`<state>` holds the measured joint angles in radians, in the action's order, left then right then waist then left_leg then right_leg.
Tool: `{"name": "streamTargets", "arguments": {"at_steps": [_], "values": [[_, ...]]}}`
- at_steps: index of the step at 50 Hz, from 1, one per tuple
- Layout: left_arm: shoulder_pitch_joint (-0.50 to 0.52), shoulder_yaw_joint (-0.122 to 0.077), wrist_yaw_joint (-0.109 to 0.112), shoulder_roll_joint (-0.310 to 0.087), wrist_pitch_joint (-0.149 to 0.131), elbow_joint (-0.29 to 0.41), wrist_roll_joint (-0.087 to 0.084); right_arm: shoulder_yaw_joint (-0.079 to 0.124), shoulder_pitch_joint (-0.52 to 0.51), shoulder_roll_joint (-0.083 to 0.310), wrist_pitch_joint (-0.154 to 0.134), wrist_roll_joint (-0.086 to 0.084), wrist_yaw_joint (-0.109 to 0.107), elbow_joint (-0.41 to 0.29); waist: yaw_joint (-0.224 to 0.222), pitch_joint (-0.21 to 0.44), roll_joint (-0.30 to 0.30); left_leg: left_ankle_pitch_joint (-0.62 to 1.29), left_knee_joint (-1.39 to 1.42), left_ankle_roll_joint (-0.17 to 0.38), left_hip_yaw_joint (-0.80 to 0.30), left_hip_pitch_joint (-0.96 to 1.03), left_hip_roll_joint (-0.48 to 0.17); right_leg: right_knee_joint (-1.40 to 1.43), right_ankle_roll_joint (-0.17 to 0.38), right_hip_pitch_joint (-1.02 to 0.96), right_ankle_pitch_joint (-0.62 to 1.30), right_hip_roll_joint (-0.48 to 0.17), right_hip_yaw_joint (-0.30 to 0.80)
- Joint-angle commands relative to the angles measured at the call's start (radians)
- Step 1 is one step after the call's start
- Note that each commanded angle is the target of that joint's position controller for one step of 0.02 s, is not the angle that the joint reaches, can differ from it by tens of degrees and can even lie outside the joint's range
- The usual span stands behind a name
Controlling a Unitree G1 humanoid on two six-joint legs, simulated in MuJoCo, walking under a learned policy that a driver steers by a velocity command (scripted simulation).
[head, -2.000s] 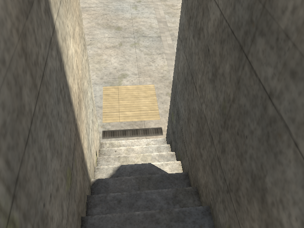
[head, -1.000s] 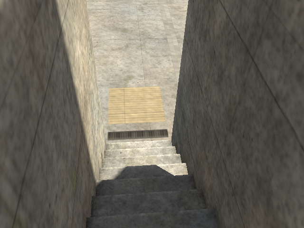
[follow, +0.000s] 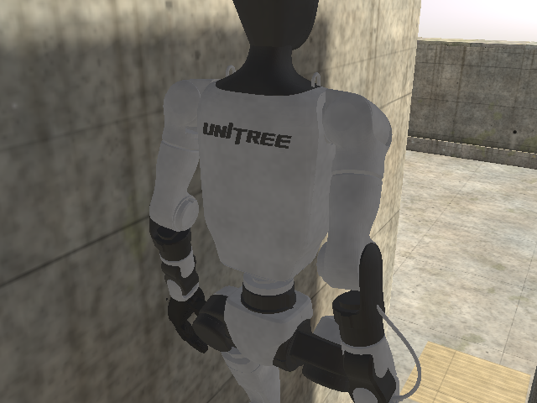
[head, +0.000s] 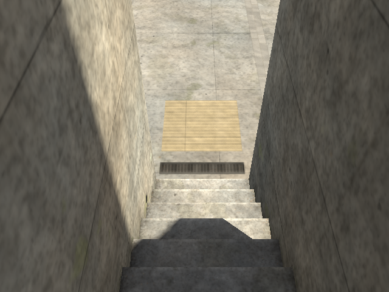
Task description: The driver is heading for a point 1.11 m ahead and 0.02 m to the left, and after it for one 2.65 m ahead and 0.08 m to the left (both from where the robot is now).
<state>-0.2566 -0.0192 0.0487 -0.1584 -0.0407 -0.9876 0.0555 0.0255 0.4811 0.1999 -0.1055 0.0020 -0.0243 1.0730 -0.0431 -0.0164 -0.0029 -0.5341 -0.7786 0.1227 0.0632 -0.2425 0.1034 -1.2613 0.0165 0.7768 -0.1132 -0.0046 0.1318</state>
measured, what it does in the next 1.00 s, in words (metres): goes down: right foot 0.19 m lower, then left foot 0.19 m lower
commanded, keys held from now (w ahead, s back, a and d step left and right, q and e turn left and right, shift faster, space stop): w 0.04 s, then no key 0.96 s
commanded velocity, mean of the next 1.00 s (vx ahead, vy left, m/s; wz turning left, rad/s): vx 0.13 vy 0.00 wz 0.00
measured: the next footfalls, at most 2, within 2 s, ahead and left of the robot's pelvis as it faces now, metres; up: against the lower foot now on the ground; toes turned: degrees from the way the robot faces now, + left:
right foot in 0.20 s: +0.23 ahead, -0.10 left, -0.19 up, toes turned -2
left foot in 0.92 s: +0.44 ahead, +0.15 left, -0.38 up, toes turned -8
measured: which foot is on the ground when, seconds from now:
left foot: down 0.00-0.20, up 0.22-0.90, down 0.92-1.00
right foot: up 0.00-0.18, down 0.20-0.92, up 0.94-1.00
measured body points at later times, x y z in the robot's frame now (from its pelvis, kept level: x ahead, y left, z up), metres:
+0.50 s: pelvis +0.21 -0.04 -0.18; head +0.20 -0.08 +0.27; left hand +0.10 +0.18 -0.31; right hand +0.31 -0.25 -0.34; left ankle +0.36 +0.15 -0.80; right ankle +0.19 -0.10 -0.89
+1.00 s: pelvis +0.32 +0.05 -0.32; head +0.32 +0.08 +0.13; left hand +0.33 +0.28 -0.49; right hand +0.37 -0.21 -0.45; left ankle +0.40 +0.15 -1.07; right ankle +0.23 -0.08 -0.81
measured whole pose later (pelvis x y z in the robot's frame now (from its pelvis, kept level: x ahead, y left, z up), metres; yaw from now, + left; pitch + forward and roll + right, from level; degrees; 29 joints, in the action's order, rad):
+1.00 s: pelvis +0.32 +0.05 -0.32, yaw -3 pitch -2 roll -4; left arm -0.36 -0.01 0.05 -0.19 0.00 -0.96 0.03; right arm 0.03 0.28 0.20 -0.04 -0.01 -0.01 0.94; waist -0.04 -0.02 -0.01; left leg 0.00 -0.36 0.08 -0.10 -0.26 -0.02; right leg -1.87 0.11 0.64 -0.78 0.10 0.00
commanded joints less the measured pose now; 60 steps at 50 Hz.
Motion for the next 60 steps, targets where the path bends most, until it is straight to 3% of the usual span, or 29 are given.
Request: {"name": "streamTargets", "arguments": {"at_steps": [1,2,4,5,7,8,9,10,11,13,15,16,17,21,24,26,34,37,40,42,45,47,48,49,51,52,53,56,60], "values": [[-0.040,-0.031,-0.020,-0.118,-0.013,0.009,-0.033,0.017,-0.004,0.116,-0.048,-0.036,-0.020,-0.069,-0.037,-0.040,-0.044,0.481,0.063,0.089,-0.214,-0.302,-0.193,0.341,-0.037,-0.252,0.568,0.029,-0.083],[-0.019,-0.019,-0.030,-0.095,-0.024,0.025,-0.013,0.012,-0.003,0.098,-0.052,-0.047,-0.020,-0.073,-0.037,-0.057,-0.007,0.361,0.054,0.061,-0.169,-0.353,-0.155,0.475,-0.025,-0.340,0.742,0.026,-0.117],[0.030,-0.013,-0.033,-0.076,-0.023,0.045,-0.026,0.012,0.015,0.064,-0.036,-0.046,-0.007,-0.060,0.022,-0.150,-0.056,0.390,-0.009,0.029,-0.125,-0.439,-0.106,0.609,-0.019,-0.486,0.758,0.058,-0.178],[0.066,-0.010,-0.034,-0.077,-0.022,0.067,-0.028,0.014,0.044,0.066,-0.030,-0.035,-0.005,-0.057,0.058,-0.181,-0.066,0.415,-0.066,0.026,-0.128,-0.405,-0.115,0.673,-0.031,-0.491,0.720,0.065,-0.195],[-0.129,-0.030,-0.022,-0.124,-0.021,0.002,-0.008,0.015,-0.016,0.090,-0.018,0.005,-0.006,-0.073,-0.001,-0.096,-0.175,0.580,-0.264,0.031,-0.197,-0.340,-0.149,0.525,-0.014,-0.551,0.638,0.067,-0.169],[-0.138,-0.033,-0.019,-0.170,-0.023,0.006,-0.040,0.009,0.033,0.067,0.000,0.022,-0.016,-0.070,0.024,-0.154,-0.086,0.759,-0.385,0.028,-0.166,-0.136,-0.129,0.944,-0.002,-0.452,0.521,0.009,-0.134],[-0.272,-0.056,-0.023,-0.191,-0.015,-0.027,-0.033,0.014,0.003,0.094,0.023,0.035,-0.022,-0.073,-0.039,-0.075,-0.070,0.876,-0.544,0.029,-0.164,-0.149,-0.123,1.067,-0.002,-0.675,0.558,-0.010,-0.151],[-0.641,-0.087,-0.017,-0.218,0.003,-0.146,-0.001,0.020,-0.142,0.119,0.025,0.025,-0.013,-0.076,-0.241,0.047,-0.076,0.757,-0.989,0.006,-0.172,-0.515,-0.081,0.789,0.072,-1.138,0.633,-0.033,-0.119],[-0.503,-0.077,-0.024,-0.291,-0.012,-0.084,-0.024,0.018,0.086,0.031,0.014,-0.050,-0.011,-0.132,-0.075,0.093,0.274,-0.446,-1.398,-0.053,-0.055,-0.695,0.101,0.729,0.194,-1.192,1.500,-0.333,0.077],[-0.373,-0.032,-0.043,-0.153,-0.020,-0.031,-0.032,0.010,0.075,0.041,0.048,0.019,-0.036,-0.107,0.003,0.073,0.039,-0.289,-1.215,-0.031,-0.199,-0.783,-0.004,0.722,0.262,-1.019,1.104,-0.344,0.114],[-0.333,-0.023,-0.006,-0.175,-0.033,-0.024,-0.034,0.000,0.051,0.028,0.088,0.046,-0.031,-0.139,0.058,0.085,0.082,-0.030,-1.095,-0.074,-0.221,-0.741,-0.028,0.751,0.366,-0.758,0.619,-0.388,0.203],[-0.336,-0.009,0.011,-0.149,-0.029,-0.025,-0.038,0.006,-0.079,0.066,0.103,0.073,-0.033,-0.168,0.036,0.032,0.037,0.079,-1.057,-0.112,-0.272,-0.795,-0.033,0.743,0.363,-0.662,0.473,-0.377,0.244],[-0.358,0.019,0.026,-0.093,-0.024,-0.035,-0.049,0.002,-0.134,0.037,0.122,0.057,-0.035,-0.168,0.049,-0.018,-0.076,0.193,-0.932,-0.131,-0.278,-0.753,-0.018,0.745,0.303,-0.538,0.498,-0.322,0.188],[-0.306,0.039,0.039,-0.134,-0.043,-0.018,-0.065,-0.012,-0.094,0.001,0.161,0.038,-0.028,-0.108,0.108,0.031,0.082,0.516,-0.584,-0.168,-0.265,-0.398,-0.031,0.726,0.118,-0.348,0.721,-0.217,0.061],[-0.376,0.052,0.050,-0.080,-0.039,-0.054,-0.114,0.005,-0.220,0.056,0.150,0.033,-0.022,-0.152,0.057,-0.027,0.138,0.772,-0.330,-0.132,-0.314,-0.527,-0.049,0.633,0.054,-0.486,0.371,-0.125,0.037],[-0.351,0.055,0.053,-0.073,-0.014,-0.033,-0.078,0.011,-0.249,0.050,0.148,0.021,-0.009,-0.147,0.053,-0.064,0.114,0.834,-0.217,-0.127,-0.331,-0.478,-0.052,0.613,0.099,-0.445,0.227,-0.129,0.092],[-0.274,0.040,0.043,-0.085,-0.051,-0.006,-0.043,0.016,-0.461,0.056,0.099,0.004,0.002,-0.245,-0.060,-0.097,0.126,0.840,0.239,-0.187,-0.326,-0.340,-0.111,0.431,0.206,-0.413,-0.079,-0.119,0.190],[-0.260,0.037,0.037,-0.102,-0.037,0.018,-0.052,0.022,-0.482,0.075,0.064,0.005,0.009,-0.264,-0.071,-0.121,-0.003,0.833,0.361,-0.175,-0.310,-0.303,-0.088,0.460,0.180,-0.377,-0.069,-0.121,0.152],[-0.280,0.020,0.016,-0.100,-0.015,-0.002,-0.029,0.016,-0.491,0.048,0.094,-0.010,0.009,-0.285,-0.132,-0.102,0.078,0.752,0.431,-0.179,-0.173,-0.072,-0.137,0.427,0.210,-0.269,-0.154,-0.093,0.112],[-0.165,0.007,0.005,-0.121,-0.013,0.046,-0.019,0.025,-0.365,0.067,0.098,-0.023,0.002,-0.259,-0.044,-0.085,0.075,0.729,0.541,-0.133,-0.178,0.011,-0.189,0.368,0.228,-0.260,-0.175,-0.097,0.134],[-0.174,0.005,0.003,-0.110,0.000,0.046,-0.025,0.062,0.120,0.125,0.070,-0.008,-0.011,-0.070,0.109,0.021,-0.056,0.889,0.612,-0.136,-0.075,0.424,-0.217,-0.058,0.192,-0.157,-0.209,0.005,-0.024],[-0.258,0.015,-0.004,0.015,0.022,0.027,-0.058,0.034,0.231,0.144,0.062,0.034,0.020,-0.040,0.106,0.040,-0.264,1.699,0.135,-0.105,-0.232,0.635,-0.353,-0.726,0.151,0.286,-0.958,0.143,-0.183],[-0.298,0.016,0.003,0.014,0.034,0.078,-0.088,0.059,0.117,0.231,0.061,-0.009,0.007,-0.047,0.044,0.148,-0.456,0.978,0.283,0.092,-0.475,0.530,-0.511,-0.695,0.103,0.288,-0.846,0.105,-0.143],[-0.201,0.002,0.003,-0.068,0.058,0.064,-0.005,0.052,0.011,0.168,0.070,-0.032,0.008,-0.110,0.060,0.075,-0.259,0.506,0.403,0.121,-0.495,0.338,-0.455,-0.866,0.084,0.282,-0.626,0.079,-0.124],[-0.062,-0.006,0.010,-0.076,0.078,0.083,0.000,-0.001,-0.041,0.088,0.090,0.026,0.002,-0.145,0.083,-0.006,-0.036,0.671,0.393,0.027,-0.292,0.036,-0.267,-0.951,0.074,0.155,-0.463,0.119,-0.188],[-0.061,0.010,0.011,-0.016,0.088,0.143,-0.002,0.007,-0.039,0.126,0.077,0.025,-0.018,-0.171,0.039,0.009,-0.043,0.907,0.377,0.149,-0.395,-0.047,-0.361,-0.954,0.040,0.121,-0.473,0.107,-0.162],[-0.066,0.025,0.018,0.012,0.106,0.183,0.002,0.028,-0.116,0.198,0.085,0.012,-0.057,-0.187,0.016,0.080,-0.206,0.687,0.441,0.240,-0.546,-0.075,-0.460,-0.993,-0.026,0.117,-0.444,0.090,-0.128],[0.063,-0.001,0.040,-0.075,0.135,0.211,-0.001,-0.012,-0.046,0.098,0.105,0.026,-0.065,-0.200,0.076,0.043,-0.078,0.574,0.442,0.199,-0.527,-0.020,-0.392,-1.035,-0.052,0.209,-0.405,0.128,-0.066],[0.093,0.012,0.033,-0.032,0.157,0.235,-0.017,-0.023,0.061,0.116,0.103,0.018,-0.079,-0.207,0.107,0.036,-0.096,0.512,0.456,0.160,-0.488,0.044,-0.327,-1.028,-0.061,0.226,-0.435,0.172,-0.066]]}}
